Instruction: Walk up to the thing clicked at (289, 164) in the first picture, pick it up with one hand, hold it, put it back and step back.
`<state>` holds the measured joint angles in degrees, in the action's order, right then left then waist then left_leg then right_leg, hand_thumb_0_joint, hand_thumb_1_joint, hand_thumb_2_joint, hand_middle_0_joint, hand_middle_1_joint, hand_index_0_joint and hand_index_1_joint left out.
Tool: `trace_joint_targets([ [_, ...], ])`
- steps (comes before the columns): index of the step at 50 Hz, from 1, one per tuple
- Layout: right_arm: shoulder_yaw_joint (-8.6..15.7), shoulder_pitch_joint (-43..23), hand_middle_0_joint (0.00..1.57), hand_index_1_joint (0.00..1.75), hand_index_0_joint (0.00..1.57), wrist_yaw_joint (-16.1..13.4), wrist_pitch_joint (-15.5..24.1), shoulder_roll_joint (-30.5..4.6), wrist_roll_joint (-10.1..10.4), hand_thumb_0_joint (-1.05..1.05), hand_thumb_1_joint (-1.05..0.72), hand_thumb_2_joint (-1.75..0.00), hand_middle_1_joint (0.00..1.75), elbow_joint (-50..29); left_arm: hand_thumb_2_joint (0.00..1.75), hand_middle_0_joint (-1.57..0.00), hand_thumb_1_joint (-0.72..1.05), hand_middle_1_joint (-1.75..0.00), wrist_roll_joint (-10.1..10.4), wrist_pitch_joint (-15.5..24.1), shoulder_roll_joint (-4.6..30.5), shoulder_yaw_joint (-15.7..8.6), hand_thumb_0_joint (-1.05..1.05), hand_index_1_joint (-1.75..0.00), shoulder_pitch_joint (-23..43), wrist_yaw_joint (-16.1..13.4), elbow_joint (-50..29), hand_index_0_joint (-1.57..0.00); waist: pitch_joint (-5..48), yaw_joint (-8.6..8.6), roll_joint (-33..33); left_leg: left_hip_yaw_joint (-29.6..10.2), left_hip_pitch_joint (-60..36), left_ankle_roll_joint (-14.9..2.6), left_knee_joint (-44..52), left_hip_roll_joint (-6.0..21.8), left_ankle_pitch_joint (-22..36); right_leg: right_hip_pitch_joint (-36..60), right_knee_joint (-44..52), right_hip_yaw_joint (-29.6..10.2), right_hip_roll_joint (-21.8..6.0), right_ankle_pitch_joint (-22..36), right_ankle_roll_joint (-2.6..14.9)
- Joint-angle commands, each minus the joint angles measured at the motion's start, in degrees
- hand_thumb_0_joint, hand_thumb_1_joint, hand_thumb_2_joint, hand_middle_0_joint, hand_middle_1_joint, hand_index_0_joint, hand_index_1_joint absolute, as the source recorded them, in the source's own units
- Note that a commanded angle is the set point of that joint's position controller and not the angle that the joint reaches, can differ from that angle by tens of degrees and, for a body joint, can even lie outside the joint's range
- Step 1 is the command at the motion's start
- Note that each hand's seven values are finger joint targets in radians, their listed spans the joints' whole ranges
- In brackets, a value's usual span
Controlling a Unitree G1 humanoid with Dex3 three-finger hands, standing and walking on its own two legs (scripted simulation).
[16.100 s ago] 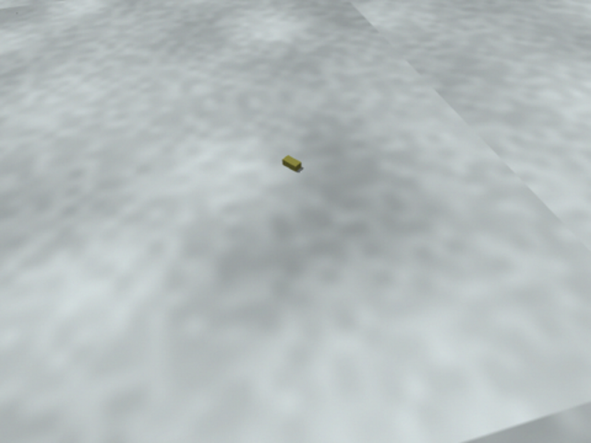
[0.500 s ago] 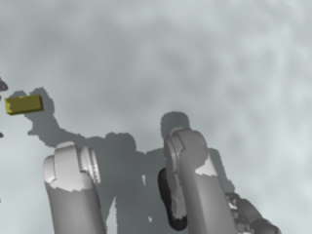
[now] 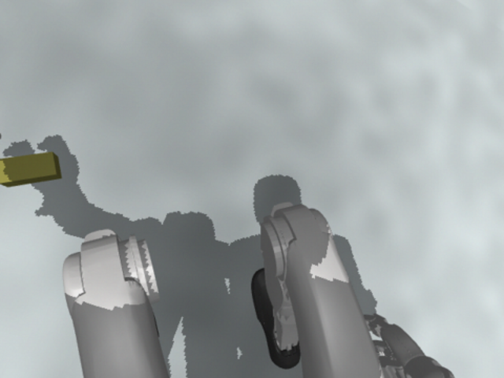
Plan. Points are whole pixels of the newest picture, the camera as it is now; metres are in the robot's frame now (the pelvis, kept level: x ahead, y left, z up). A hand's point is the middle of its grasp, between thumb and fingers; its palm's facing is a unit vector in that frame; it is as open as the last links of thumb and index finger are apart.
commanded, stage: rise first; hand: left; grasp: from above
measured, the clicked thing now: (30, 169) +0.45 +0.34 -0.29
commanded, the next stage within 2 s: approach in 0.34 s
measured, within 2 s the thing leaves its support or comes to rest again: neither
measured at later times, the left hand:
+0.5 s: hand out of the picture +0.40 +0.38 -0.17, palm faces -0.45 -0.12 -0.89, open 13.3 cm
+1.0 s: hand (23, 140) +0.46 +0.31 -0.16, palm faces -0.42 -0.07 -0.91, open 13.0 cm
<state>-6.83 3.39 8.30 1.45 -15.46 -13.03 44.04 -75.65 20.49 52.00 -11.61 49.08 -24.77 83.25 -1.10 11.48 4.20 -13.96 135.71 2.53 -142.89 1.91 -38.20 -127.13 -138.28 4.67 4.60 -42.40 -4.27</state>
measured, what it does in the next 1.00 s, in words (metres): stands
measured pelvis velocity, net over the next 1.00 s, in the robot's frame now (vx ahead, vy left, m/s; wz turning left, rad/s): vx -0.01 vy -0.01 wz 0.01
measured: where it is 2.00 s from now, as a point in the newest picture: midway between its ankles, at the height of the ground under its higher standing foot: (215, 349)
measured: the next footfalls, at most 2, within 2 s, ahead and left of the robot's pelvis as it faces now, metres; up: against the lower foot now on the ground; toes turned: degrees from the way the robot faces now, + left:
none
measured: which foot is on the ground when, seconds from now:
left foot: down 0.00-1.00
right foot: down 0.00-1.00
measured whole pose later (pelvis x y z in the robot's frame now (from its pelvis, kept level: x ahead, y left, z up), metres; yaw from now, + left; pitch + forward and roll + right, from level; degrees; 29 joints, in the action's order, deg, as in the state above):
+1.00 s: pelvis -0.01 -0.01 +0.01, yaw +0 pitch +32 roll -9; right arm -9.1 6.7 7.3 2.5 -16.4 -10.5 41.1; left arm -73.3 9.6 46.5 -6.1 58.5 -26.1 89.8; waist 0.2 17.0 1.3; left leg -12.8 135.5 2.4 -139.7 2.9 -36.8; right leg -128.5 -135.8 4.0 4.9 -40.0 -4.2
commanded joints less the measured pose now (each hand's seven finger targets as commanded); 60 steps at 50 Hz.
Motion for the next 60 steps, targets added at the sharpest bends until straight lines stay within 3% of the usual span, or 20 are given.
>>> trace_joint_targets([
  [1,4.7,9.3,0.20,0.30,0.20,-0.7,0.1,-15.3,0.4,0.00,-0.90,-0.90,0.30,-0.8,0.88,-0.22,-0.40,-0.88,1.7,-0.5,17.1,-1.7,0.00,-0.88,15.1,-2.1,-7.1,-0.21,37.0,-0.46,-22.1,8.5,-31.8,-3.34,13.6,0.2,8.9,12.8,13.9,7.2,0.5,14.2,5.45],
  [7,4.8,9.7,0.20,0.30,0.20,-0.8,0.3,-15.1,0.4,0.00,-0.90,-0.90,0.30,-0.8,0.87,-0.22,-0.39,-0.89,2.4,-0.8,15.8,0.0,0.00,-0.89,15.5,-0.7,-6.5,-0.22,36.5,0.06,-20.2,8.6,-29.7,-3.49,13.5,0.0,7.2,14.2,15.4,6.7,0.5,13.1,5.18],
  [9,4.7,9.6,0.20,0.30,0.20,-1.0,0.2,-15.2,0.6,0.00,-0.91,-0.90,0.30,-1.0,0.87,-0.22,-0.38,-0.90,1.9,-0.8,18.0,-1.1,0.00,-0.89,15.5,-0.6,-6.6,-0.22,37.5,-0.67,-20.5,8.7,-30.5,-3.52,13.2,0.0,8.1,14.3,14.8,6.6,0.5,13.7,5.25],
  [12,4.7,9.5,0.20,0.30,0.20,-1.1,0.0,-15.2,0.6,0.00,-0.91,-0.90,0.30,-1.1,0.88,-0.22,-0.39,-0.89,2.1,-0.2,17.6,-1.1,0.00,-0.89,16.1,-0.5,-7.9,-0.22,39.2,-0.88,-22.0,8.5,-32.3,-3.33,13.5,0.0,9.1,15.1,14.5,6.8,0.5,14.3,5.32],
  [18,4.5,9.2,0.20,0.30,0.20,-1.1,-0.2,-15.3,0.8,0.00,-0.90,-0.90,0.30,-1.1,0.88,-0.21,-0.40,-0.89,1.8,0.1,17.0,-1.3,0.00,-0.89,15.6,-0.8,-6.8,-0.21,37.9,-0.64,-21.9,8.4,-32.3,-3.21,14.1,-0.1,9.2,13.8,14.1,7.3,0.4,14.2,5.43],
  [19,4.4,9.2,0.20,0.30,0.20,-1.0,-0.1,-15.0,1.0,0.00,-0.90,-0.90,0.30,-1.2,0.89,-0.21,-0.41,-0.89,1.4,-0.3,16.1,-0.2,0.00,-0.90,14.2,-0.7,-4.0,-0.21,35.9,-0.16,-21.1,8.3,-31.7,-3.28,14.1,-0.1,8.6,12.7,14.1,7.3,0.5,13.7,5.57],
  [22,4.3,9.1,0.20,0.30,0.20,-1.1,-0.2,-15.4,0.9,0.00,-0.91,-0.90,0.30,-1.3,0.96,-0.22,-0.48,-0.85,1.8,-0.1,17.9,-1.6,0.00,-0.88,16.0,-1.1,-7.0,-0.18,37.8,-1.10,-23.0,8.6,-32.2,-3.18,14.2,-0.2,9.2,13.7,13.9,7.1,0.4,14.3,5.52],
  [28,5.0,10.5,0.20,0.30,0.20,-1.0,0.3,-15.1,1.1,0.00,-0.90,-0.89,0.30,-1.2,0.83,-0.23,-0.34,-0.91,2.0,-0.5,12.9,2.2,0.00,-0.89,20.1,-1.3,-10.7,-0.25,39.1,1.21,-23.9,8.2,-33.7,-3.07,14.6,0.1,8.9,12.8,14.4,7.4,0.3,14.6,5.45],
  [32,5.3,12.5,0.20,0.30,0.20,-1.2,1.0,-15.1,1.6,0.00,-0.90,-0.89,0.30,-0.5,0.85,-0.20,-0.37,-0.94,2.0,-1.7,6.5,7.4,0.00,-0.92,24.2,-1.7,-9.7,-0.22,37.8,4.74,-22.7,7.9,-32.9,-3.08,14.6,0.3,7.5,11.4,15.7,7.6,0.3,14.6,5.28],
  [33,5.4,12.6,0.20,0.30,0.20,-1.2,1.2,-14.9,2.0,0.00,-0.90,-0.89,0.30,-0.6,0.85,-0.19,-0.38,-0.96,2.3,-2.2,5.5,8.3,0.00,-0.94,24.2,-1.9,-8.6,-0.21,37.1,4.68,-21.7,7.9,-31.9,-3.15,14.8,0.4,6.9,11.2,16.3,7.4,0.4,14.2,5.32],
  [34,5.4,13.3,0.20,0.30,0.20,-1.3,1.3,-15.2,2.0,0.00,-0.90,-0.89,0.30,-0.5,0.86,-0.20,-0.38,-0.95,2.5,-2.5,6.9,7.5,0.00,-0.93,26.6,-2.4,-10.6,-0.21,38.9,4.37,-22.9,8.2,-32.8,-3.01,15.2,0.3,7.3,12.0,16.4,7.4,0.3,14.4,5.32],
  [41,3.6,13.1,0.20,0.30,0.20,-1.4,1.3,-15.2,2.2,0.00,-0.90,-0.90,0.30,-2.3,0.85,-0.22,-0.37,-0.93,1.3,-9.1,10.9,3.8,0.00,-0.91,24.4,-5.0,-1.0,-0.23,39.1,2.46,-23.1,9.4,-32.1,-3.31,15.8,0.0,10.2,14.1,15.8,6.7,0.1,17.2,5.47],
  [42,3.2,12.5,0.20,0.30,0.20,-1.4,1.3,-14.9,2.1,0.00,-0.90,-0.90,0.30,-2.9,0.86,-0.22,-0.38,-0.91,1.5,-10.1,10.1,4.8,0.00,-0.91,24.5,-4.9,0.7,-0.23,38.7,2.85,-22.9,9.6,-30.9,-3.53,15.5,0.1,9.7,14.6,16.1,6.2,0.3,17.1,5.50],
  [46,2.3,11.6,0.20,0.30,0.20,-1.6,1.3,-15.1,2.7,0.00,-0.90,-0.90,0.30,-4.3,0.84,-0.27,-0.35,-0.85,2.8,-12.3,13.4,3.6,0.00,-0.85,23.9,-3.8,0.4,-0.26,40.7,1.82,-20.8,10.3,-28.6,-4.36,15.1,-0.2,9.1,17.4,16.9,5.1,0.5,16.5,5.29],
  [48,1.8,11.4,0.20,0.30,0.20,-1.7,1.3,-14.9,2.7,0.00,-0.90,-0.90,0.30,-4.5,0.83,-0.28,-0.35,-0.82,4.3,-12.8,13.5,3.8,0.00,-0.83,21.6,-2.5,2.3,-0.28,38.7,2.32,-17.6,10.2,-25.1,-4.82,14.5,-0.2,8.3,19.4,17.1,4.1,0.8,15.6,4.96],
  [52,2.1,11.1,0.20,0.30,0.20,-2.1,1.3,-14.7,3.5,0.00,-0.90,-0.89,0.30,-5.0,0.81,-0.28,-0.33,-0.83,6.9,-11.7,14.7,3.9,0.00,-0.83,20.1,1.3,-0.1,-0.28,37.9,1.63,-15.5,10.1,-23.0,-4.98,14.5,-0.2,6.0,20.7,18.1,2.8,1.0,11.7,4.99],
  [54,2.0,12.2,0.20,0.30,0.20,-2.2,1.4,-15.1,3.3,0.00,-0.90,-0.89,0.30,-4.9,0.79,-0.28,-0.32,-0.82,7.7,-10.2,14.7,4.3,0.00,-0.82,21.9,3.2,-2.9,-0.29,37.3,3.06,-14.6,9.6,-23.0,-4.95,14.4,-0.3,5.3,20.5,18.2,3.4,0.7,10.9,4.94],
  [56,2.4,12.6,0.20,0.30,0.20,-2.5,1.3,-15.2,3.2,0.00,-0.90,-0.90,0.30,-4.5,0.80,-0.29,-0.32,-0.83,7.7,-8.4,15.2,4.3,0.00,-0.82,21.9,4.8,-4.2,-0.29,36.3,2.88,-16.8,9.3,-24.5,-4.48,14.8,-0.2,4.3,19.0,18.0,4.0,0.6,10.0,5.20],
  [59,2.8,14.5,0.20,0.30,0.20,-2.6,0.5,-15.6,2.6,0.00,-0.90,-0.90,0.30,-4.0,0.77,-0.32,-0.29,-0.81,6.9,-4.9,16.8,2.9,0.00,-0.80,23.9,5.7,-10.2,-0.32,40.5,2.96,-19.5,9.0,-27.9,-3.77,14.3,-0.2,6.7,20.7,17.3,5.0,0.4,12.4,5.25],
  [60,3.0,14.8,0.20,0.30,0.20,-2.5,0.4,-15.5,2.6,0.00,-0.91,-0.90,0.30,-3.8,0.78,-0.32,-0.29,-0.80,6.8,-4.1,15.3,3.4,0.00,-0.80,23.1,5.9,-11.4,-0.32,40.7,2.86,-20.7,9.0,-30.4,-3.57,14.2,-0.2,8.0,19.9,17.1,5.4,0.2,14.0,5.20],
])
